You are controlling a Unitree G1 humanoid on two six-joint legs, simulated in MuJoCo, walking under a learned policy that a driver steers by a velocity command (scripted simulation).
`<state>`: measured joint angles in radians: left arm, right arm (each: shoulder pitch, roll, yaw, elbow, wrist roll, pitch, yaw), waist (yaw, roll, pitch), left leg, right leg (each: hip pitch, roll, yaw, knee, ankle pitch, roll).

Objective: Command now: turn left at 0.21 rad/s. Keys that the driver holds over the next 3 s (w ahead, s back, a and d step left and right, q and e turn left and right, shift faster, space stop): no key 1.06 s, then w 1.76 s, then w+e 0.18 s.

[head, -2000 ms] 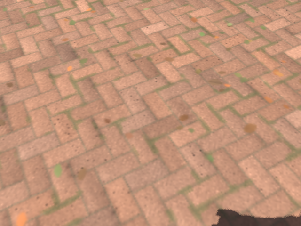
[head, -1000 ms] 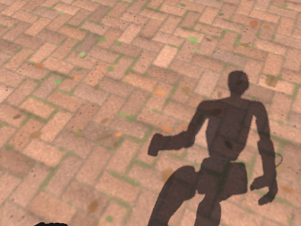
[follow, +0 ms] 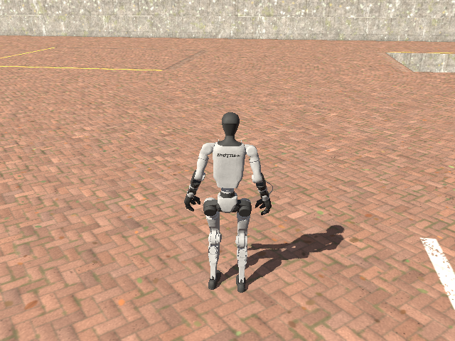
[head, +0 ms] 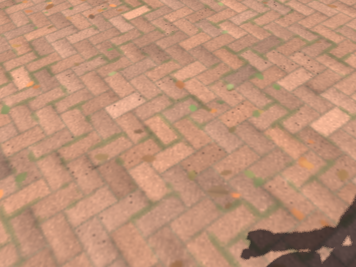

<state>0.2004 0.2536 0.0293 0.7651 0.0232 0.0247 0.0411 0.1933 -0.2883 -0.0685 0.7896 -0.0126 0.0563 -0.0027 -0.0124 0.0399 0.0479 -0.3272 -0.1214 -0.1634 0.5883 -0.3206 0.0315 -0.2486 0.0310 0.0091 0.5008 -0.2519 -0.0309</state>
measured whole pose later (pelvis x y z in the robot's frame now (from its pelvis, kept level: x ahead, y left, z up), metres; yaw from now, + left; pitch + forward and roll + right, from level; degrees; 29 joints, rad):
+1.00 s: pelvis -0.02 +0.01 +0.01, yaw +1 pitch -2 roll +0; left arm 0.26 0.19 0.00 1.14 0.01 0.01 0.03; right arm 0.26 -0.18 0.02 1.14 -0.01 0.00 -0.04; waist 0.01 0.00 0.03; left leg -0.10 -0.05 -0.06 0.37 -0.24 0.03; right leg -0.18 0.01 0.02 0.38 -0.17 0.00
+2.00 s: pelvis +0.37 +0.00 +0.01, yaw +0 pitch -1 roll +1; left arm 0.25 0.20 0.04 1.00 0.04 -0.06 -0.01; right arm 0.31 -0.21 -0.05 1.06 -0.01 -0.09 0.00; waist 0.00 -0.02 0.05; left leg -0.17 -0.10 0.12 0.36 -0.18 0.13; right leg -0.50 -0.07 0.01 1.15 -0.27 -0.08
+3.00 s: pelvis +0.94 -0.01 +0.00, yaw -2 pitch +0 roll +0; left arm 0.40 0.19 0.05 1.05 0.01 -0.07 0.01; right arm 0.12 -0.20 -0.05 0.91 -0.03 -0.08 0.01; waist 0.04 -0.02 0.06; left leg -0.34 -0.02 0.14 0.51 -0.17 0.08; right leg -0.27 0.01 0.00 1.11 -0.37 -0.09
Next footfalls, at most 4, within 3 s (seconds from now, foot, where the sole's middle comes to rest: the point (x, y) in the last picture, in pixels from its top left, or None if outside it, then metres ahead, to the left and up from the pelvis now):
0.28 left None -0.01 0.11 -0.77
1.80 left None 0.42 0.04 -0.77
2.34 right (220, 199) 0.74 -0.11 -0.77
2.90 left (176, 143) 1.04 0.06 -0.77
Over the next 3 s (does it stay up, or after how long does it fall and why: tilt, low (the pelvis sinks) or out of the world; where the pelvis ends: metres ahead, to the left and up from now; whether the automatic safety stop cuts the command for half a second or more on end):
stays up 0.94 -0.01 0.00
